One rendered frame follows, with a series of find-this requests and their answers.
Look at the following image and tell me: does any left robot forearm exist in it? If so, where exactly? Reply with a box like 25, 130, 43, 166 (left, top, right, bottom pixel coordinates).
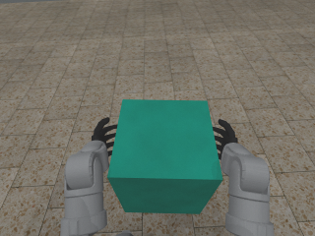
60, 140, 109, 236

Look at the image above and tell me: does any left robot shin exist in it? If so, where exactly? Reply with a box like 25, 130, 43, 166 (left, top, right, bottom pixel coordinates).
121, 230, 132, 234

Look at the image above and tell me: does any robot left hand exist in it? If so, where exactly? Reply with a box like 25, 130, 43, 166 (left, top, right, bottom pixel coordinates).
92, 117, 118, 156

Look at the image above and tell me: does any carton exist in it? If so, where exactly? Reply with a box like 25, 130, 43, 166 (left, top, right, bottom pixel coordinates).
107, 99, 223, 214

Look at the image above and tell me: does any robot right hand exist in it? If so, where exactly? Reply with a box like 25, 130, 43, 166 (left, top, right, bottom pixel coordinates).
213, 119, 238, 160

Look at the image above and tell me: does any right robot forearm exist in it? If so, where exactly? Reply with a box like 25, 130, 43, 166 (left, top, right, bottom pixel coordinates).
220, 143, 275, 236

